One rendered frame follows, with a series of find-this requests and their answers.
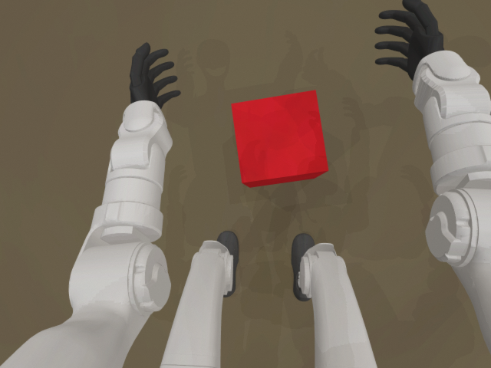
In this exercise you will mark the carton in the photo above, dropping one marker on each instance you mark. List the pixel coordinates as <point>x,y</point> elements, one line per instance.
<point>279,139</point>

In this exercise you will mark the right robot thigh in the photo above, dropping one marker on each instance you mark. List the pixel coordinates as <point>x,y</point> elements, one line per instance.
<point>341,339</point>

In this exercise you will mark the left robot forearm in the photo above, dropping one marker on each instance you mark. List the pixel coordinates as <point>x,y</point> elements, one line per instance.
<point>130,211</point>

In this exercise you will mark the left robot thigh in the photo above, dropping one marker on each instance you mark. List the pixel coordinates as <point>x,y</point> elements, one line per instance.
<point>195,337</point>

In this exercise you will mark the robot left hand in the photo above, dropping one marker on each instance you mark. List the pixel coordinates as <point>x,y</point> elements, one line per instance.
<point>141,85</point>

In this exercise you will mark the robot right hand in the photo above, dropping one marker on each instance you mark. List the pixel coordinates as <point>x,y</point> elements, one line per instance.
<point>422,34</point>

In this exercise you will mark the left robot upper arm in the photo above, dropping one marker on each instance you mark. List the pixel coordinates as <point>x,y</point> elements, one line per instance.
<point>114,289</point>

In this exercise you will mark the right robot upper arm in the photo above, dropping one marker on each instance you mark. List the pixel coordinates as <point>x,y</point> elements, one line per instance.
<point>459,233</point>

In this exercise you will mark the robot thigh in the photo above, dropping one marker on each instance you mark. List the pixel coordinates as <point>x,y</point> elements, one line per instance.
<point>195,337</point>
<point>341,339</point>

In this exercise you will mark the right robot forearm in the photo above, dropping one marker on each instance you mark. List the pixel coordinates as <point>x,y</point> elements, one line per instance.
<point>457,120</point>

